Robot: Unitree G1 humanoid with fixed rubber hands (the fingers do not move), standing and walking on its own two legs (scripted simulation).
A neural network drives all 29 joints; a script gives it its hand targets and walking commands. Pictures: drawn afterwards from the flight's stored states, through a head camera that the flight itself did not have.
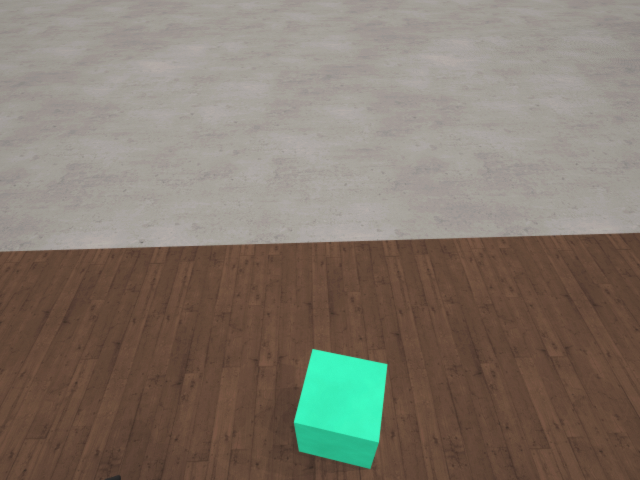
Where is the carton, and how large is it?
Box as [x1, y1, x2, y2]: [294, 349, 386, 468]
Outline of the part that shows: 312,349 294,420 299,451 369,468 378,443 386,364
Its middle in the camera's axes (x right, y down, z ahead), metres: +0.06 +0.49 +1.09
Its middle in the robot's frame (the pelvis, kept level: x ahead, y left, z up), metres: +0.45 -0.03 -0.66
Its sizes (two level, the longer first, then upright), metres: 0.210 0.200 0.250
